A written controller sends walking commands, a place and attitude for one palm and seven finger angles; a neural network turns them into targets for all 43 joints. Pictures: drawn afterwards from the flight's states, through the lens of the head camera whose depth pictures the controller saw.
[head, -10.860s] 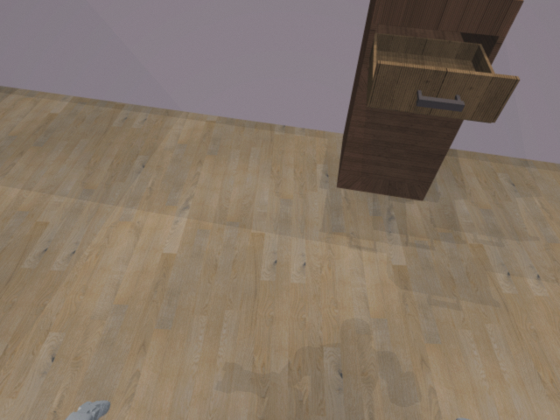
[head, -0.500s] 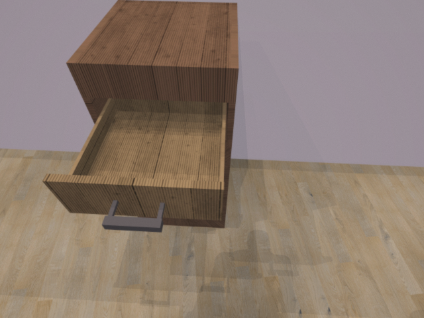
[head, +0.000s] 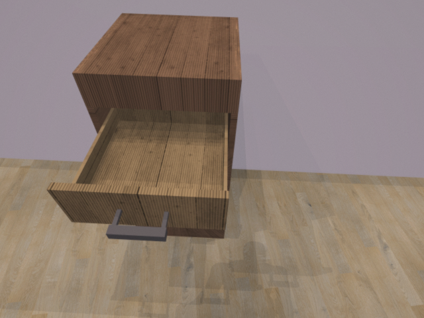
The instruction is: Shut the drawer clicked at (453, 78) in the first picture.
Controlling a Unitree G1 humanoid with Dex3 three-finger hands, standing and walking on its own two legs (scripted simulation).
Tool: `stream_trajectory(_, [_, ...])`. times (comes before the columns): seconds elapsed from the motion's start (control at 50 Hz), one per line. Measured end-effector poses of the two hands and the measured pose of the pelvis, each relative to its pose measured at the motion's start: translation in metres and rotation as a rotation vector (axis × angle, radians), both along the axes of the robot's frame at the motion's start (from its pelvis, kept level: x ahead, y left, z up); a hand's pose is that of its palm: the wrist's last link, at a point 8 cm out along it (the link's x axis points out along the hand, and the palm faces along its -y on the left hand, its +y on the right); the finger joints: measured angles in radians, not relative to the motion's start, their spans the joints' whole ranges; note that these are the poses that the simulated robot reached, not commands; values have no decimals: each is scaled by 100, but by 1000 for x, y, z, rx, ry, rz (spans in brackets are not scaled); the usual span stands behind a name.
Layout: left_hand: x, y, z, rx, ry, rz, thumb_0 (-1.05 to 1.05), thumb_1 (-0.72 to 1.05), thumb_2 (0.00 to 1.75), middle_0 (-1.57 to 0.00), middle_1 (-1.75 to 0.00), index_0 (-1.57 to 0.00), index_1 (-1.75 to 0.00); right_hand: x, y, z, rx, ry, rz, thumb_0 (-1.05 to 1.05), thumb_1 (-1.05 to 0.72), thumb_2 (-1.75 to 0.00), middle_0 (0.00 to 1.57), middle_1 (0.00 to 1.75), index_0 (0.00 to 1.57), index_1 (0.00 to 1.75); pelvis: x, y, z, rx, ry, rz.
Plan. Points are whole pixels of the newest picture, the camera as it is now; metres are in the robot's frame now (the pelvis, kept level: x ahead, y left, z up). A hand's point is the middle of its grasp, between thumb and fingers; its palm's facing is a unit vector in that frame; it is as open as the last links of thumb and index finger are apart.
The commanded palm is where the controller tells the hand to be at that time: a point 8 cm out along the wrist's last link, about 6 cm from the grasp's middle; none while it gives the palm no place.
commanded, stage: look again from close up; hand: left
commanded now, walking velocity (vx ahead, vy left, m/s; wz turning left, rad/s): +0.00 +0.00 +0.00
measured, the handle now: (139, 224) +0.32 +0.18 -0.05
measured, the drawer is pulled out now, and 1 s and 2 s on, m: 0.29 0.29 0.29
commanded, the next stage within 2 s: raise the hand and make a fist in 0.08 s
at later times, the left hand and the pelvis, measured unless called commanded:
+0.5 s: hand (143, 289) +0.18 +0.13 +0.00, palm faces +0.01 -1.00 +0.03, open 6.5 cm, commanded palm +0.09 +0.21 -0.04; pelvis -0.01 -0.01 -0.05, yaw +1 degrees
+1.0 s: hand (129, 303) +0.16 +0.15 -0.01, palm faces +0.01 -1.00 -0.04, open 3.9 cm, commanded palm +0.10 +0.21 +0.00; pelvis -0.01 -0.04 -0.07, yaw +3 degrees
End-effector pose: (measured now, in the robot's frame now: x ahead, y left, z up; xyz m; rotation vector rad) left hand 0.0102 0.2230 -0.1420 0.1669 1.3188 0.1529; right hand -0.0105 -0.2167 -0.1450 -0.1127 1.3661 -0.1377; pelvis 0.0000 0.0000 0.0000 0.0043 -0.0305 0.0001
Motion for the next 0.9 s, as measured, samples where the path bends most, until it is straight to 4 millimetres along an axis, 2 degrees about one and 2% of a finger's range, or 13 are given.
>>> stream_trajectory(0.2, [-13, -7, -5, -29, 53, 1, 1, 91, 90, -20, -30, -19, -30, 9, 2, 2, -9, -1, 1, 0, -91, -90, 20, 30, 20, 30, 4, 4, 1, -6, -3, -7])
stream_trajectory(0.22, [-7, -3, 0, -22, 28, 48, 2, 92, 90, -20, -30, -20, -30, 13, 1, 4, -18, -30, 2, 1, -91, -90, 20, 30, 20, 30, 3, 4, 0, -8, -5, -4])
stream_trajectory(0.28, [40, 17, 43, 59, -308, 103, 5, 96, 90, -21, -31, -21, -31, 39, -10, 15, -73, -239, 11, 2, -93, -90, 20, 30, 21, 30, 4, 3, -4, 6, 6, 10])
stream_trajectory(0.32, [77, 19, 79, 75, -550, 99, 5, 96, 90, -22, -33, -22, -33, 63, -18, 22, -93, -385, 34, 2, -93, -90, 20, 30, 21, 30, 2, 4, -7, 3, 17, 33])
stream_trajectory(0.38, [127, 8, 123, 32, -899, 51, 4, 95, 90, -25, -37, -25, -36, 107, -30, 34, -114, -581, 80, 2, -92, -90, 20, 30, 20, 30, -3, 3, -15, -3, 63, 46])
stream_trajectory(0.44, [150, -16, 143, -98, -1181, -17, 3, 94, 90, -30, -41, -29, -41, 150, -38, 50, -125, -749, 123, 2, -92, -90, 20, 30, 20, 30, -7, -2, -30, 0, 124, 30])
stream_trajectory(0.48, [148, -31, 141, -171, -1296, -88, 2, 93, 90, -33, -45, -33, -45, 177, -41, 59, -129, -839, 159, 2, -91, -90, 20, 30, 20, 30, -9, -7, -42, -1, 155, 24])
stream_trajectory(0.54, [130, -42, 121, -211, -1315, -160, 1, 92, 90, -39, -51, -39, -51, 212, -43, 67, -132, -937, 207, 1, -91, -90, 20, 30, 20, 30, -11, -15, -61, 0, 191, 23])
stream_trajectory(0.64, [89, -27, 93, -125, -1195, -73, 1, 90, 90, -49, -62, -49, -61, 251, -32, 58, -105, -995, 270, 1, -91, -90, 20, 30, 20, 30, -13, -27, -84, -17, 225, 47])
stream_trajectory(0.68, [81, -18, 97, -66, -1204, -48, 2, 90, 90, -53, -66, -53, -66, 256, -23, 48, -79, -987, 294, 1, -91, -90, 20, 30, 20, 30, -13, -31, -89, -30, 236, 60])
stream_trajectory(0.74, [83, -13, 113, -30, -1278, -71, 2, 90, 90, -59, -72, -59, -72, 253, -11, 28, -30, -949, 313, 1, -91, -90, 20, 30, 20, 30, -15, -36, -94, -48, 248, 75])
stream_trajectory(0.82, [106, -21, 124, -94, -1309, -163, 2, 90, 91, -67, -81, -66, -81, 231, -3, 3, 27, -862, 277, 1, -91, -90, 20, 30, 21, 30, -16, -39, -94, -58, 253, 81])
stream_trajectory(0.9, [123, -26, 124, -163, -1222, -198, 2, 90, 90, -75, -90, -74, -89, 200, -9, -8, 34, -765, 184, 1, -90, -90, 21, 30, 21, 30, -13, -39, -85, -46, 250, 71])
